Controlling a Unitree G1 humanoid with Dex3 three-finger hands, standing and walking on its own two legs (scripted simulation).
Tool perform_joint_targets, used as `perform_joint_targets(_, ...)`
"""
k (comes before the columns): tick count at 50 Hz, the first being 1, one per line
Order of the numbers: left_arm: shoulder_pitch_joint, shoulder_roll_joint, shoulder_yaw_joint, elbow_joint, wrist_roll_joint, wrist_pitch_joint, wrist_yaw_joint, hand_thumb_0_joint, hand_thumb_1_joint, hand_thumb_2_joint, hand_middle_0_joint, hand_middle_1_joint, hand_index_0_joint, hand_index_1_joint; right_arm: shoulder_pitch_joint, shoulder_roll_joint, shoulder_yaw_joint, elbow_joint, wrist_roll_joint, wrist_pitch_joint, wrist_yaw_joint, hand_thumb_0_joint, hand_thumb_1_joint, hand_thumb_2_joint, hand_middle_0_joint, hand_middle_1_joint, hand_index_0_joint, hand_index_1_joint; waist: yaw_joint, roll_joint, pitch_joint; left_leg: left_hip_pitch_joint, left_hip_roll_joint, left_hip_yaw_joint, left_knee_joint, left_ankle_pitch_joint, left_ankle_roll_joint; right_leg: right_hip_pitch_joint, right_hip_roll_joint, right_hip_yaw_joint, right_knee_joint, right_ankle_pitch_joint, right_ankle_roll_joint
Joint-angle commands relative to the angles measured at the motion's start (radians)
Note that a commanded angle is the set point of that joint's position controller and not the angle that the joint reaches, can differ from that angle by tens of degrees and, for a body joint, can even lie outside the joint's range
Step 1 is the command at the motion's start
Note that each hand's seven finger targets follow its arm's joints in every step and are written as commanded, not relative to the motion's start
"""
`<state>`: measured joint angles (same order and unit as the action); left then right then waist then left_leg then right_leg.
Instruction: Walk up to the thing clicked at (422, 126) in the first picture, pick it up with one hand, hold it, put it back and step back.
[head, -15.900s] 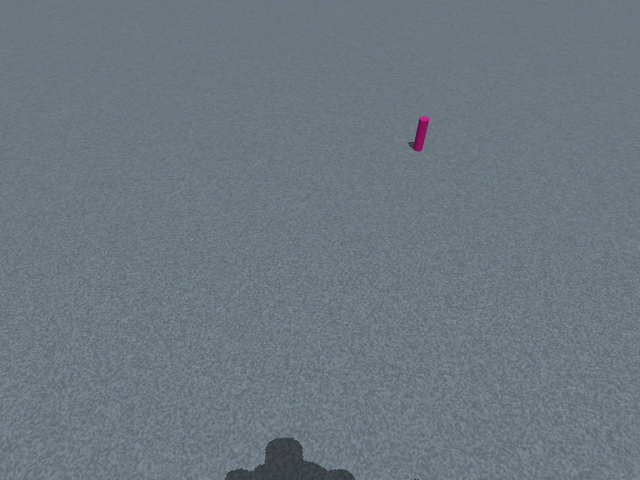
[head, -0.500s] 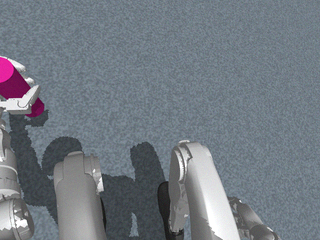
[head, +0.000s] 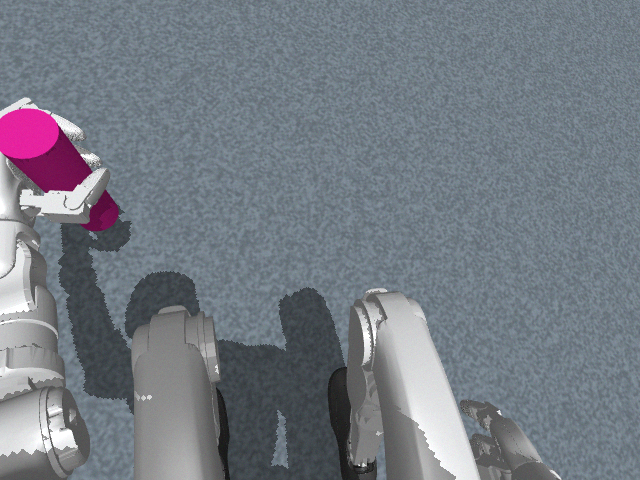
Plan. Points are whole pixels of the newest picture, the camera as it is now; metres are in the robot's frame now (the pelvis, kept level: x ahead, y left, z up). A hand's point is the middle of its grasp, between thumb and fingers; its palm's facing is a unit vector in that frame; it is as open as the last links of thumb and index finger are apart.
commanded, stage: settle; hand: left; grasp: from the side
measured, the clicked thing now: (69, 181) +0.46 +0.27 -0.04
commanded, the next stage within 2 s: lift in 0.40 s
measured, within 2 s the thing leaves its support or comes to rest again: neither
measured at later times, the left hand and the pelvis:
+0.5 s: hand (74, 159) +0.47 +0.25 +0.00, palm faces +0.14 -0.99 -0.05, open 7.5 cm; pelvis +0.00 +0.00 +0.02, yaw +1 degrees
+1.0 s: hand (29, 145) +0.44 +0.26 +0.07, palm faces +0.11 -0.99 -0.05, open 7.5 cm; pelvis +0.00 +0.00 +0.07, yaw +3 degrees
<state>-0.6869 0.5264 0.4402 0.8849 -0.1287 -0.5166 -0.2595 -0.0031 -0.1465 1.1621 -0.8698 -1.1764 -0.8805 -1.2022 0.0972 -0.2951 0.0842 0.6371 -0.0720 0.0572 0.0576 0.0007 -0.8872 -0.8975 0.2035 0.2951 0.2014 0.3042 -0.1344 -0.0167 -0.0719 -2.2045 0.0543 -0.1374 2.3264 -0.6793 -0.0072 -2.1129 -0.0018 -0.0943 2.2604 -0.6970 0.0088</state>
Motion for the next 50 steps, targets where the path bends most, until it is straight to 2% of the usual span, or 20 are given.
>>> perform_joint_targets(1,-0.337,0.21,0.03,-0.216,-0.017,-0.07,0.003,0.0,0.321,1.329,-1.378,-1.461,-1.375,-1.476,0.148,-0.214,-0.085,-0.041,-0.003,-0.023,-0.02,0.0,-0.885,-0.895,0.2,0.3,0.199,0.3,-0.011,0.217,-0.664,0.47,-0.014,0.059,-0.283,0.111,0.034,0.323,0.037,-0.034,-0.258,0.167,-0.045)
perform_joint_targets(4,-0.327,0.237,0.051,-0.197,-0.014,-0.078,0.01,0.0,0.3,1.345,-1.399,-1.486,-1.397,-1.501,0.138,-0.218,-0.087,-0.053,-0.002,-0.025,-0.024,0.0,-0.886,-0.895,0.2,0.3,0.199,0.299,-0.002,0.205,-0.665,0.474,-0.016,0.06,-0.295,0.091,0.035,0.327,0.038,-0.031,-0.27,0.143,-0.044)
perform_joint_targets(5,-0.324,0.201,0.027,-0.197,-0.016,-0.079,0.005,0.0,0.328,1.351,-1.386,-1.475,-1.384,-1.489,0.147,-0.21,-0.085,-0.039,-0.003,-0.025,-0.024,0.0,-0.879,-0.893,0.2,0.299,0.199,0.299,-0.006,0.213,-0.66,0.48,-0.016,0.064,-0.296,0.109,0.034,0.331,0.035,-0.03,-0.268,0.163,-0.045)
perform_joint_targets(10,-0.353,0.219,0.041,-0.196,-0.004,-0.083,0.012,0.0,0.313,1.339,-1.388,-1.467,-1.385,-1.482,0.155,-0.212,-0.087,-0.033,-0.002,-0.029,-0.025,0.0,-0.885,-0.895,0.199,0.299,0.199,0.299,0.001,0.246,-0.662,0.516,-0.016,0.056,-0.319,0.123,0.026,0.293,0.03,-0.028,-0.256,0.166,-0.052)
perform_joint_targets(11,-0.348,0.205,0.026,-0.178,-0.002,-0.082,0.016,0.0,0.317,1.353,-1.386,-1.467,-1.382,-1.484,0.15,-0.204,-0.085,-0.035,-0.001,-0.028,-0.023,0.0,-0.88,-0.894,0.199,0.3,0.199,0.3,0.002,0.236,-0.661,0.515,-0.015,0.056,-0.321,0.112,0.026,0.295,0.032,-0.027,-0.262,0.155,-0.052)
perform_joint_targets(12,-0.333,0.212,0.049,-0.155,-0.003,-0.081,0.02,0.0,0.343,1.369,-1.387,-1.479,-1.384,-1.495,0.162,-0.208,-0.086,-0.034,-0.002,-0.029,-0.025,0.0,-0.876,-0.894,0.2,0.3,0.199,0.3,0.002,0.22,-0.659,0.511,-0.016,0.059,-0.316,0.125,0.028,0.309,0.032,-0.028,-0.268,0.169,-0.049)
perform_joint_targets(15,-0.361,0.205,0.032,-0.168,-0.004,-0.086,0.023,0.0,0.318,1.368,-1.387,-1.476,-1.385,-1.493,0.153,-0.201,-0.088,-0.038,-0.002,-0.032,-0.024,0.0,-0.88,-0.894,0.199,0.299,0.199,0.299,-0.001,0.197,-0.659,0.469,-0.022,0.074,-0.32,0.079,0.036,0.339,0.032,-0.018,-0.292,0.133,-0.046)
perform_joint_targets(18,-0.354,0.188,0.019,-0.15,0.001,-0.087,0.016,0.0,0.348,1.369,-1.374,-1.472,-1.373,-1.486,0.164,-0.199,-0.09,-0.032,-0.003,-0.035,-0.025,0.0,-0.877,-0.894,0.2,0.3,0.199,0.3,-0.008,0.202,-0.679,0.497,-0.02,0.077,-0.317,0.118,0.035,0.352,0.032,-0.017,-0.292,0.169,-0.045)
perform_joint_targets(25,-0.386,0.204,0.031,-0.152,0.002,-0.093,0.027,0.0,0.337,1.359,-1.357,-1.451,-1.354,-1.466,0.165,-0.195,-0.094,-0.028,-0.002,-0.04,-0.027,0.0,-0.88,-0.895,0.2,0.3,0.199,0.3,0.0,0.177,-0.679,0.477,-0.022,0.087,-0.32,0.109,0.04,0.376,0.032,-0.005,-0.312,0.16,-0.041)
perform_joint_targets(26,-0.379,0.197,0.032,-0.141,0.003,-0.092,0.029,0.0,0.32,1.279,-1.406,-1.5,-1.434,-1.477,0.172,-0.195,-0.094,-0.025,-0.002,-0.04,-0.026,0.0,-0.927,-0.9,0.2,0.299,0.2,0.299,-0.004,0.181,-0.689,0.489,-0.022,0.086,-0.321,0.122,0.038,0.38,0.031,-0.006,-0.308,0.172,-0.044)
perform_joint_targets(27,-0.38,0.213,0.042,-0.16,0.006,-0.096,0.029,0.0,0.295,1.258,-1.388,-1.496,-1.419,-1.476,0.175,-0.194,-0.094,-0.027,-0.005,-0.041,-0.026,0.0,-0.923,-0.9,0.2,0.299,0.199,0.299,0.007,0.189,-0.713,0.507,-0.023,0.089,-0.319,0.143,0.037,0.388,0.031,-0.003,-0.307,0.19,-0.043)
perform_joint_targets(28,-0.379,0.196,0.027,-0.164,0.008,-0.097,0.024,0.0,0.292,1.245,-1.376,-1.482,-1.407,-1.462,0.176,-0.192,-0.095,-0.026,-0.004,-0.04,-0.025,0.0,-0.924,-0.9,0.2,0.299,0.199,0.299,0.004,0.213,-0.719,0.525,-0.022,0.087,-0.325,0.154,0.034,0.386,0.029,-0.007,-0.299,0.198,-0.045)
perform_joint_targets(29,-0.36,0.207,0.042,-0.145,0.008,-0.091,0.024,0.0,0.306,1.241,-1.374,-1.477,-1.405,-1.456,0.177,-0.194,-0.101,-0.029,-0.003,-0.039,-0.025,0.0,-0.921,-0.899,0.2,0.299,0.199,0.299,0.012,0.194,-0.724,0.52,-0.023,0.09,-0.328,0.149,0.037,0.393,0.031,-0.003,-0.311,0.192,-0.045)
perform_joint_targets(31,-0.374,0.205,0.028,-0.185,0.009,-0.09,0.016,0.0,0.271,1.252,-1.368,-1.482,-1.399,-1.462,0.175,-0.191,-0.106,-0.03,0.001,-0.039,-0.028,0.0,-0.921,-0.9,0.2,0.299,0.199,0.299,0.014,0.206,-0.729,0.532,-0.023,0.095,-0.342,0.137,0.038,0.399,0.03,0.003,-0.324,0.181,-0.046)
perform_joint_targets(33,-0.36,0.196,0.025,-0.194,0.002,-0.082,0.004,0.0,0.294,1.24,-1.369,-1.47,-1.399,-1.451,0.176,-0.192,-0.11,-0.034,0.007,-0.042,-0.029,0.0,-0.919,-0.899,0.2,0.299,0.199,0.299,0.011,0.218,-0.724,0.539,-0.025,0.09,-0.365,0.113,0.035,0.39,0.03,-0.001,-0.329,0.158,-0.049)
perform_joint_targets(36,-0.33,0.205,0.043,-0.222,-0.014,-0.07,-0.01,0.0,0.316,1.239,-1.356,-1.462,-1.387,-1.441,0.179,-0.192,-0.119,-0.039,0.02,-0.044,-0.034,0.0,-0.919,-0.899,0.2,0.299,0.199,0.299,0.03,0.205,-0.76,0.592,-0.025,0.086,-0.386,0.15,0.034,0.406,0.028,0.003,-0.341,0.184,-0.05)
perform_joint_targets(39,-0.326,0.174,0.02,-0.261,-0.022,-0.049,-0.015,0.0,0.317,1.224,-1.348,-1.448,-1.381,-1.424,0.183,-0.189,-0.125,-0.046,0.028,-0.045,-0.04,0.0,-0.914,-0.898,0.2,0.299,0.199,0.299,0.022,0.222,-0.767,0.619,-0.025,0.079,-0.414,0.155,0.032,0.413,0.023,0.003,-0.354,0.192,-0.054)
perform_joint_targets(43,-0.279,0.137,0.007,-0.296,-0.034,-0.022,-0.008,0.0,0.335,1.241,-1.346,-1.447,-1.376,-1.426,0.169,-0.179,-0.132,-0.058,0.046,-0.048,-0.046,0.0,-0.91,-0.898,0.2,0.299,0.199,0.299,0.032,0.203,-0.702,0.637,-0.022,0.06,-0.479,0.07,0.03,0.389,0.02,0.007,-0.403,0.121,-0.054)
perform_joint_targets(45,-0.256,0.112,-0.02,-0.327,-0.038,-0.009,-0.016,0.0,0.325,1.239,-1.347,-1.448,-1.379,-1.426,0.163,-0.179,-0.137,-0.066,0.052,-0.054,-0.049,0.0,-0.907,-0.896,0.2,0.299,0.199,0.299,0.033,0.196,-0.696,0.653,-0.021,0.059,-0.497,0.054,0.031,0.396,0.019,0.011,-0.429,0.113,-0.055)
perform_joint_targets(50,-0.211,0.101,-0.032,-0.46,-0.07,0.029,-0.018,0.0,0.331,1.228,-1.336,-1.443,-1.373,-1.416,0.164,-0.161,-0.14,-0.083,0.07,-0.062,-0.062,0.0,-0.904,-0.895,0.2,0.299,0.2,0.299,0.047,0.164,-0.742,0.704,-0.023,0.072,-0.539,0.109,0.036,0.516,0.017,0.028,-0.507,0.155,-0.047)
